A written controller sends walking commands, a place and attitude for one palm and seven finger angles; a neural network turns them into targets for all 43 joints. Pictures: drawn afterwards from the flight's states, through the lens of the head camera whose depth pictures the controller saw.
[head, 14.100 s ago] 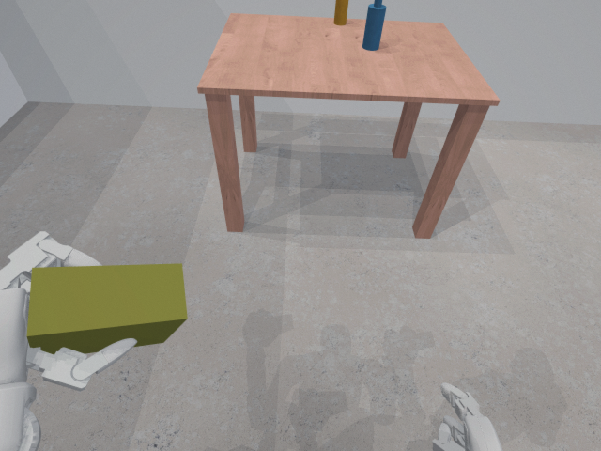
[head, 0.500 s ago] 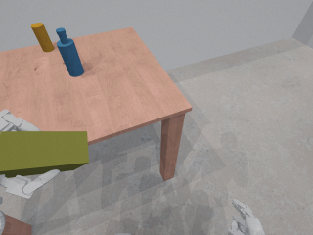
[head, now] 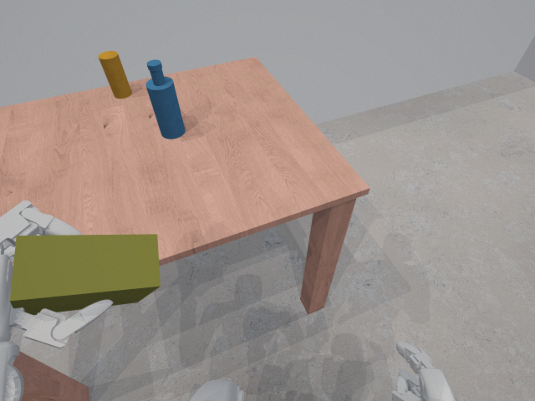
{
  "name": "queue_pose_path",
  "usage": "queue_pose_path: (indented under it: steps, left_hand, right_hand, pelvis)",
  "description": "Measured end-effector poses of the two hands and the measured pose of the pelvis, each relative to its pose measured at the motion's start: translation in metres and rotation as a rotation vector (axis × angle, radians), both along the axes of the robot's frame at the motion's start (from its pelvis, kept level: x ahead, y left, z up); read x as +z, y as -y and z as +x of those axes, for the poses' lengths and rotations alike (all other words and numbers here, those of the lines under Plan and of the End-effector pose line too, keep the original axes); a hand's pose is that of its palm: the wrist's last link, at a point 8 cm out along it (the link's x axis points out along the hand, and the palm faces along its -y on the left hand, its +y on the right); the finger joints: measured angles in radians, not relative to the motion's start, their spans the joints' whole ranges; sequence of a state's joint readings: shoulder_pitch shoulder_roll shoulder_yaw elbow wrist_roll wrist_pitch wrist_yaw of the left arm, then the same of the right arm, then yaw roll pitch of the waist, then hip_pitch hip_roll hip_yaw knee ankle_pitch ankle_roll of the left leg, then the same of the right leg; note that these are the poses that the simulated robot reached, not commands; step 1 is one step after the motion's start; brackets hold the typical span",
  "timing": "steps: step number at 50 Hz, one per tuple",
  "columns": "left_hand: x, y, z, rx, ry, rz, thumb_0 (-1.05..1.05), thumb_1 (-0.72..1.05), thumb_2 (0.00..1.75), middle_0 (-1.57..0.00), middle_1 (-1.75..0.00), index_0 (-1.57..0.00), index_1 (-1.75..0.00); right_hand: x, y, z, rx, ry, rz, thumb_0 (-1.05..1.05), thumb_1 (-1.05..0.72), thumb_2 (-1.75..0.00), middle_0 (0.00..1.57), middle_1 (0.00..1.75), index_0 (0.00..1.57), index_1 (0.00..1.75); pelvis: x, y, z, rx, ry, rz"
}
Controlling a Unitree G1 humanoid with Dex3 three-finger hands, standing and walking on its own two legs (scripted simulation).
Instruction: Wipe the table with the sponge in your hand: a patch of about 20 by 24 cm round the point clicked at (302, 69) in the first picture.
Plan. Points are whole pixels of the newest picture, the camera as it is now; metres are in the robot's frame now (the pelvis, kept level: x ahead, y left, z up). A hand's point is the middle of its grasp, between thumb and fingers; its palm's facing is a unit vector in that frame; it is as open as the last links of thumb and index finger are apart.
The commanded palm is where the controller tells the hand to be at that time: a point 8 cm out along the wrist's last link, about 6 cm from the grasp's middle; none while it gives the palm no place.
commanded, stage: shuffle to correct the standing spot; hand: left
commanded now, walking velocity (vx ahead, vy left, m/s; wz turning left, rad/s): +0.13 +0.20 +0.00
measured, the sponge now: (109, 273) +0.23 +0.20 +0.15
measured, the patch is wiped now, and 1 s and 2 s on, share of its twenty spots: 0.00 0.00 0.00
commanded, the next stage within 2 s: come to a stop and stand still in 1.38 s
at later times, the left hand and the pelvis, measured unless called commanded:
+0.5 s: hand out of the picture +0.21 +0.36 +0.17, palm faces +0.42 -0.79 -0.45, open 10.2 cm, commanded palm +0.16 +0.40 +0.18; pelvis +0.01 +0.12 -0.01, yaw +1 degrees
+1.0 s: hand out of the picture +0.25 +0.43 +0.17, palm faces +0.43 -0.81 -0.39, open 10.2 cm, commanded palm +0.20 +0.47 +0.18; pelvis +0.04 +0.19 -0.01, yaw +1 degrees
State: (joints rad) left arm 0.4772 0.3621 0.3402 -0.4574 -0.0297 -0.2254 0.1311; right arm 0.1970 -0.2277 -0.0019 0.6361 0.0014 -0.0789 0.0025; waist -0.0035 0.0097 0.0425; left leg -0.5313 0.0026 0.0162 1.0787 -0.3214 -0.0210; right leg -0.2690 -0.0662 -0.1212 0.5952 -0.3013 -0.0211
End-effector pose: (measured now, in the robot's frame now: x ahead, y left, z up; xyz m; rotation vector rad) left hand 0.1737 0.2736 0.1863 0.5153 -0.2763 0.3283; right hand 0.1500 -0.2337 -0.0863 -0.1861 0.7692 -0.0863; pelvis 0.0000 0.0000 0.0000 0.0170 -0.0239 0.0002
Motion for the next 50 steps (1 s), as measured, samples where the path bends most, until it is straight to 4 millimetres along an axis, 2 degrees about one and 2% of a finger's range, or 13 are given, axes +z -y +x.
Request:
queue_pose_path:
  steps: [5,8,13,19,24,29,31,34,40,46,50]
  left_hand:
    - [-0.004,-0.030,-0.001,0.011,-0.026,0.005,-0.01,-0.51,1.02,-0.72,-1.37,-0.74,-1.36]
    - [-0.002,-0.048,0.002,-0.016,0.031,0.022,-0.01,-0.51,1.02,-0.72,-1.37,-0.74,-1.36]
    - [0.004,-0.073,0.010,-0.017,0.086,0.076,-0.01,-0.51,1.02,-0.72,-1.37,-0.74,-1.36]
    - [0.008,-0.086,-0.001,-0.001,0.066,0.060,-0.01,-0.51,1.02,-0.72,-1.37,-0.74,-1.36]
    - [0.002,-0.118,-0.008,0.034,0.031,0.034,-0.01,-0.51,1.02,-0.72,-1.37,-0.74,-1.35]
    - [-0.009,-0.155,0.000,0.059,0.062,0.016,-0.01,-0.51,1.02,-0.72,-1.37,-0.74,-1.35]
    - [-0.009,-0.162,0.006,0.066,0.058,0.008,-0.01,-0.51,1.02,-0.72,-1.37,-0.74,-1.35]
    - [-0.001,-0.163,0.008,0.050,0.062,0.003,-0.01,-0.51,1.02,-0.72,-1.37,-0.74,-1.35]
    - [0.012,-0.159,0.007,0.018,0.063,0.051,-0.01,-0.51,1.02,-0.72,-1.37,-0.74,-1.35]
    - [0.001,-0.183,0.021,0.076,0.020,-0.022,-0.01,-0.51,1.02,-0.72,-1.37,-0.74,-1.35]
    - [-0.007,-0.195,0.035,0.051,0.035,-0.031,-0.01,-0.51,1.02,-0.72,-1.37,-0.74,-1.35]
  right_hand:
    - [0.010,-0.008,-0.010,-0.047,-0.014,-0.065,0.02,-0.90,-0.90,0.21,0.30,0.20,0.30]
    - [0.006,-0.018,-0.008,-0.070,0.022,-0.111,0.01,-0.90,-0.90,0.21,0.29,0.20,0.30]
    - [-0.004,-0.054,-0.006,-0.086,0.048,-0.051,0.02,-0.90,-0.90,0.20,0.29,0.20,0.30]
    - [-0.018,-0.098,-0.003,-0.018,0.015,0.039,0.01,-0.90,-0.90,0.20,0.29,0.20,0.30]
    - [-0.011,-0.126,-0.001,0.012,-0.038,0.017,0.02,-0.90,-0.90,0.21,0.30,0.20,0.30]
    - [-0.010,-0.147,0.013,-0.006,0.018,-0.024,0.02,-0.90,-0.90,0.21,0.30,0.20,0.30]
    - [-0.005,-0.157,0.017,-0.005,0.038,-0.014,0.02,-0.90,-0.90,0.21,0.30,0.20,0.30]
    - [0.003,-0.170,0.022,0.004,0.073,0.011,0.02,-0.90,-0.90,0.21,0.29,0.20,0.30]
    - [0.001,-0.181,0.032,0.030,0.084,0.025,0.01,-0.90,-0.90,0.21,0.30,0.20,0.30]
    - [0.005,-0.180,0.033,0.021,0.001,-0.017,0.01,-0.90,-0.90,0.21,0.30,0.20,0.30]
    - [0.004,-0.181,0.042,-0.007,0.031,-0.071,0.02,-0.90,-0.90,0.21,0.30,0.20,0.30]
  pelvis:
    - [0.003,-0.025,0.002,-0.005,0.004,0.026]
    - [-0.010,-0.050,0.004,-0.003,0.005,0.003]
    - [-0.016,-0.065,0.000,0.002,0.016,0.020]
    - [-0.014,-0.085,0.005,0.027,0.019,-0.005]
    - [-0.005,-0.111,0.010,0.025,0.015,0.011]
    - [-0.015,-0.138,0.008,0.024,0.026,0.008]
    - [-0.012,-0.142,0.007,0.027,0.024,0.008]
    - [-0.007,-0.147,0.009,0.028,0.011,0.004]
    - [-0.007,-0.155,0.018,0.026,-0.007,-0.013]
    - [0.004,-0.170,0.031,0.019,-0.011,0.014]
    - [-0.007,-0.187,0.041,0.015,0.000,-0.003]
